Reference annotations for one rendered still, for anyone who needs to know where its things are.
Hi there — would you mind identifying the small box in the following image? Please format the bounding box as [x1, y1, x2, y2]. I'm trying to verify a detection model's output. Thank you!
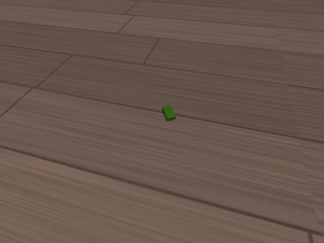
[163, 105, 176, 120]

